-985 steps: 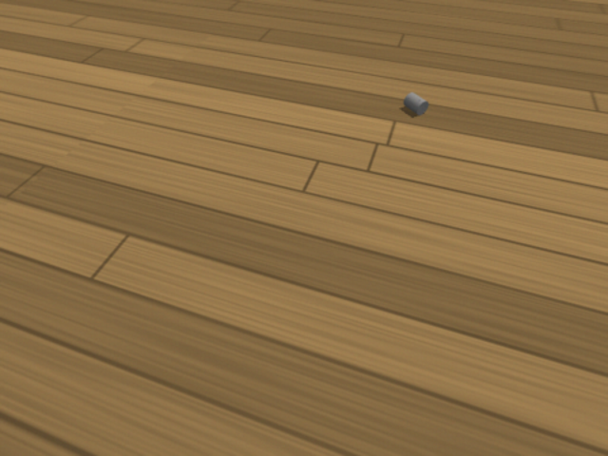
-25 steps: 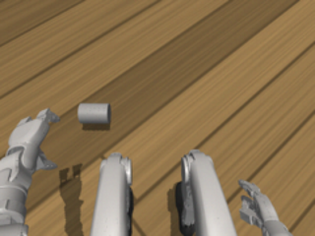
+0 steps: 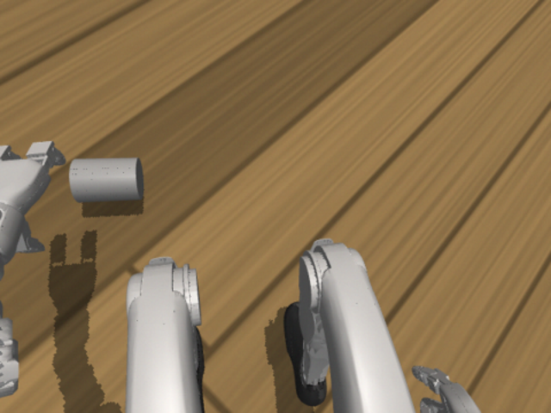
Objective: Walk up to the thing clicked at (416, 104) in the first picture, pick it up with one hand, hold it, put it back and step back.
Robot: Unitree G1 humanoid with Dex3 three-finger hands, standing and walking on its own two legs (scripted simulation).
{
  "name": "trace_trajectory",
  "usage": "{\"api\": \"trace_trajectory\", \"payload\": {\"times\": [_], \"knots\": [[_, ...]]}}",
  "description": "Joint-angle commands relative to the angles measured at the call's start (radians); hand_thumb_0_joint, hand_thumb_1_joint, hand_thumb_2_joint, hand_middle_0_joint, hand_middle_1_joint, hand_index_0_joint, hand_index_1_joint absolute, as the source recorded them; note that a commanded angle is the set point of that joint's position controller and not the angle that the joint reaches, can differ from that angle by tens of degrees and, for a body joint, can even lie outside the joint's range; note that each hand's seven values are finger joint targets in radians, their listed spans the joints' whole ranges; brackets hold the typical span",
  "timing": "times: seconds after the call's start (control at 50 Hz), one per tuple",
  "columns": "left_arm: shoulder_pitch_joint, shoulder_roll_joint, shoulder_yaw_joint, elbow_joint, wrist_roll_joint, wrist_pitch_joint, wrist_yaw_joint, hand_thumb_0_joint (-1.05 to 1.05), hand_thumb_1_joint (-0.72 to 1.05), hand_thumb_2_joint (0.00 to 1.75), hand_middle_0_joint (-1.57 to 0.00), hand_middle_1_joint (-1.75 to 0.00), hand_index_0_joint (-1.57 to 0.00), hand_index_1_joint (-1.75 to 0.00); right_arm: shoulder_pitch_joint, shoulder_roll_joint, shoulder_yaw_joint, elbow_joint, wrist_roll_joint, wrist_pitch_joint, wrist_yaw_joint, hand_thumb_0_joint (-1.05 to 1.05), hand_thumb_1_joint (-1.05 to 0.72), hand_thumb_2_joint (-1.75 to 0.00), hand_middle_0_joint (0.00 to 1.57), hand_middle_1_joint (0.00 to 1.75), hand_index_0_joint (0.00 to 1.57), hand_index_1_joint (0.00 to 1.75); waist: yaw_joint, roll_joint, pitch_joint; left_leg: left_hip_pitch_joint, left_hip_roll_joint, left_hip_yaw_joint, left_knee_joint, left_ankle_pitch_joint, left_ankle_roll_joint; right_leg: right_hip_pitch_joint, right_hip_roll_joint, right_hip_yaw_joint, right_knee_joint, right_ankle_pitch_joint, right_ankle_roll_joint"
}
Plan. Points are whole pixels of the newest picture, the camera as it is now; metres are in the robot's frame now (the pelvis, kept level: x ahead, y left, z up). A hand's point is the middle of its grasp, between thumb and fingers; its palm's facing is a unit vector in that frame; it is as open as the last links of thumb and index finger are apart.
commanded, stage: rise first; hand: left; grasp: from above
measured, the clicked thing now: (109, 179) +0.52 +0.27 -0.33
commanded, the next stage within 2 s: none
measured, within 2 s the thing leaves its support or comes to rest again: neither
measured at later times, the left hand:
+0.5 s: hand (48, 197) +0.44 +0.32 -0.19, palm faces -0.48 -0.03 -0.88, open 13.7 cm
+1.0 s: hand (58, 191) +0.46 +0.32 -0.20, palm faces -0.48 -0.04 -0.88, open 14.0 cm
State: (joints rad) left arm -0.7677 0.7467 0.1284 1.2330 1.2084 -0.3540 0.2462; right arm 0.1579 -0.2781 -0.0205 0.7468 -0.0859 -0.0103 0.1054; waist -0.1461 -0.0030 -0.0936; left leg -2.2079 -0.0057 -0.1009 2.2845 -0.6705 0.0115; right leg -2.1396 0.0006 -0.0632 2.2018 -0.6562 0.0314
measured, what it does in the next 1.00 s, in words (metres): stands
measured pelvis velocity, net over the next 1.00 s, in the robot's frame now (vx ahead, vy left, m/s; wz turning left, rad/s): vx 0.01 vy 0.00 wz -0.04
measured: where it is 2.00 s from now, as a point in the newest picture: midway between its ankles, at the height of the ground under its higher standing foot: (249, 382)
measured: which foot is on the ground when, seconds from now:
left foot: down 0.00-1.00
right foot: down 0.00-1.00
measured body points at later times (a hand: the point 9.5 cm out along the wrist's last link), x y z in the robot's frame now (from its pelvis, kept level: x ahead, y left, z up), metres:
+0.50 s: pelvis +0.01 +0.00 -0.03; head +0.24 +0.07 +0.35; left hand +0.46 +0.32 -0.14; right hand +0.08 -0.28 -0.14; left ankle +0.08 +0.12 -0.34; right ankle +0.11 -0.13 -0.34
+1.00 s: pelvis +0.01 +0.00 -0.04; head +0.26 +0.07 +0.33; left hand +0.48 +0.32 -0.15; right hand +0.07 -0.28 -0.14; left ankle +0.08 +0.12 -0.34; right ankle +0.11 -0.13 -0.34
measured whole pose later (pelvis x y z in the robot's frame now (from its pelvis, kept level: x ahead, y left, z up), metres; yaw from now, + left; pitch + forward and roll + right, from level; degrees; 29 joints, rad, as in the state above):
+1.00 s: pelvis +0.01 +0.00 -0.04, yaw -2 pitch +34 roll -9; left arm -0.92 0.83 0.13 1.40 1.32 -0.35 0.36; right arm 0.12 -0.27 0.05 0.73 -0.15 0.00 0.14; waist -0.21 -0.02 -0.03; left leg -2.31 -0.01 -0.14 2.41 -0.71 0.00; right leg -2.24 0.01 -0.09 2.31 -0.68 0.03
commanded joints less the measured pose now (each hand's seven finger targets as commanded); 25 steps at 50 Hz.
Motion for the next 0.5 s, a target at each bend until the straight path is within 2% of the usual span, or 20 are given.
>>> {"api": "trace_trajectory", "payload": {"times": [0.0, 0.02, 0.06, 0.08, 0.1, 0.14, 0.18, 0.24, 0.28, 0.3, 0.32, 0.36, 0.4, 0.42, 0.48], "knots": [[-0.321, 0.293, 0.044, -0.136, 0.020, -0.012, 0.069, 0.00, -0.50, 0.98, -0.09, -0.94, -0.09, -0.94, 0.153, -0.233, -0.073, -0.035, -0.015, -0.005, -0.003, 0.00, -0.90, -0.90, 0.20, 0.30, 0.20, 0.30, 0.014, 0.265, -0.647, 0.550, -0.012, 0.030, -0.274, 0.114, 0.006, 0.210, 0.020, -0.067, -0.188, 0.108, -0.071], [-0.286, 0.296, 0.049, -0.076, 0.033, -0.005, 0.074, 0.00, -0.50, 0.99, -0.08, -0.95, -0.08, -0.95, 0.167, -0.236, -0.072, -0.020, -0.020, -0.001, -0.001, 0.00, -0.90, -0.90, 0.20, 0.30, 0.20, 0.30, 0.011, 0.279, -0.639, 0.559, -0.012, 0.030, -0.269, 0.138, 0.004, 0.208, 0.021, -0.071, -0.179, 0.124, -0.070], [-0.329, 0.317, 0.055, -0.092, 0.045, -0.009, 0.083, 0.00, -0.49, 0.97, -0.09, -0.95, -0.09, -0.94, 0.164, -0.242, -0.073, -0.020, -0.024, 0.004, 0.002, 0.00, -0.90, -0.90, 0.20, 0.30, 0.20, 0.30, 0.002, 0.266, -0.660, 0.555, -0.011, 0.027, -0.250, 0.149, 0.007, 0.203, 0.021, -0.072, -0.168, 0.135, -0.070], [-0.324, 0.317, 0.053, -0.047, 0.057, -0.007, 0.089, 0.00, -0.48, 0.96, -0.10, -0.94, -0.10, -0.94, 0.162, -0.239, -0.069, -0.020, -0.027, 0.007, 0.003, 0.00, -0.90, -0.90, 0.20, 0.30, 0.20, 0.30, -0.008, 0.256, -0.631, 0.523, -0.014, 0.032, -0.243, 0.129, 0.011, 0.200, 0.023, -0.072, -0.171, 0.123, -0.070], [-0.328, 0.299, 0.041, -0.047, 0.053, -0.011, 0.092, 0.00, -0.46, 0.94, -0.12, -0.92, -0.13, -0.91, 0.155, -0.233, -0.065, -0.024, -0.031, 0.007, 0.005, 0.00, -0.90, -0.90, 0.20, 0.30, 0.20, 0.30, -0.013, 0.246, -0.608, 0.495, -0.016, 0.037, -0.236, 0.121, 0.015, 0.206, 0.023, -0.072, -0.173, 0.120, -0.068], [-0.373, 0.313, 0.035, -0.095, 0.075, -0.018, 0.099, 0.00, -0.46, 0.94, -0.14, -0.89, -0.14, -0.90, 0.151, -0.227, -0.058, -0.032, -0.032, 0.008, 0.004, 0.00, -0.91, -0.90, 0.20, 0.30, 0.20, 0.30, -0.004, 0.250, -0.646, 0.507, -0.019, 0.049, -0.220, 0.137, 0.017, 0.227, 0.027, -0.069, -0.177, 0.133, -0.069], [-0.327, 0.340, 0.065, -0.039, 0.078, -0.016, 0.106, 0.00, -0.45, 0.93, -0.12, -0.93, -0.13, -0.92, 0.167, -0.240, -0.061, -0.017, -0.038, 0.012, 0.008, 0.00, -0.91, -0.90, 0.20, 0.30, 0.20, 0.30, -0.007, 0.262, -0.662, 0.527, -0.015, 0.043, -0.208, 0.179, 0.015, 0.231, 0.028, -0.075, -0.156, 0.166, -0.066], [-0.347, 0.321, 0.045, -0.021, 0.096, -0.022, 0.115, 0.00, -0.44, 0.92, -0.15, -0.91, -0.15, -0.90, 0.168, -0.235, -0.055, -0.015, -0.045, 0.018, 0.011, 0.00, -0.91, -0.90, 0.20, 0.30, 0.20, 0.30, -0.025, 0.248, -0.638, 0.508, -0.015, 0.038, -0.196, 0.190, 0.016, 0.213, 0.030, -0.079, -0.147, 0.172, -0.065], [-0.403, 0.329, 0.042, -0.056, 0.094, -0.029, 0.120, 0.00, -0.45, 0.93, -0.14, -0.91, -0.14, -0.91, 0.154, -0.235, -0.050, -0.026, -0.049, 0.016, 0.012, 0.00, -0.91, -0.90, 0.20, 0.30, 0.20, 0.30, -0.029, 0.253, -0.640, 0.495, -0.015, 0.044, -0.181, 0.166, 0.020, 0.213, 0.031, -0.078, -0.151, 0.158, -0.064], [-0.391, 0.341, 0.043, -0.020, 0.096, -0.027, 0.123, 0.00, -0.44, 0.92, -0.14, -0.92, -0.14, -0.91, 0.146, -0.233, -0.043, -0.024, -0.050, 0.015, 0.012, 0.00, -0.91, -0.90, 0.20, 0.30, 0.20, 0.30, -0.029, 0.252, -0.616, 0.464, -0.016, 0.043, -0.182, 0.134, 0.021, 0.207, 0.031, -0.079, -0.145, 0.135, -0.064], [-0.389, 0.348, 0.056, -0.028, 0.093, -0.030, 0.127, 0.00, -0.45, 0.93, -0.13, -0.91, -0.14, -0.91, 0.159, -0.236, -0.046, -0.020, -0.052, 0.016, 0.012, 0.00, -0.91, -0.90, 0.20, 0.30, 0.20, 0.30, -0.026, 0.254, -0.632, 0.471, -0.015, 0.043, -0.179, 0.144, 0.020, 0.213, 0.032, -0.080, -0.143, 0.146, -0.064], [-0.382, 0.333, 0.045, 0.000, 0.100, -0.027, 0.134, 0.00, -0.45, 0.93, -0.13, -0.93, -0.13, -0.93, 0.153, -0.235, -0.039, -0.021, -0.056, 0.013, 0.012, 0.00, -0.91, -0.90, 0.20, 0.30, 0.20, 0.30, -0.031, 0.247, -0.625, 0.469, -0.013, 0.041, -0.172, 0.140, 0.020, 0.201, 0.035, -0.084, -0.138, 0.143, -0.064], [-0.383, 0.343, 0.053, 0.018, 0.101, -0.023, 0.145, 0.00, -0.45, 0.93, -0.13, -0.94, -0.13, -0.93, 0.152, -0.236, -0.035, -0.024, -0.060, 0.011, 0.014, 0.00, -0.91, -0.90, 0.20, 0.30, 0.20, 0.30, -0.033, 0.249, -0.621, 0.452, -0.017, 0.047, -0.168, 0.135, 0.023, 0.210, 0.035, -0.082, -0.138, 0.140, -0.062], [-0.386, 0.346, 0.051, 0.011, 0.099, -0.020, 0.148, 0.00, -0.45, 0.93, -0.13, -0.94, -0.14, -0.93, 0.145, -0.233, -0.032, -0.020, -0.057, 0.010, 0.014, 0.00, -0.91, -0.90, 0.20, 0.30, 0.20, 0.30, -0.021, 0.255, -0.614, 0.454, -0.016, 0.043, -0.176, 0.122, 0.019, 0.194, 0.036, -0.083, -0.132, 0.125, -0.066], [-0.408, 0.359, 0.055, 0.003, 0.101, -0.014, 0.157, 0.00, -0.46, 0.93, -0.12, -0.96, -0.13, -0.95, 0.159, -0.237, -0.030, -0.017, -0.061, 0.006, 0.014, 0.00, -0.91, -0.90, 0.20, 0.30, 0.20, 0.30, -0.032, 0.260, -0.637, 0.449, -0.017, 0.051, -0.155, 0.149, 0.023, 0.221, 0.037, -0.083, -0.129, 0.156, -0.063]]}}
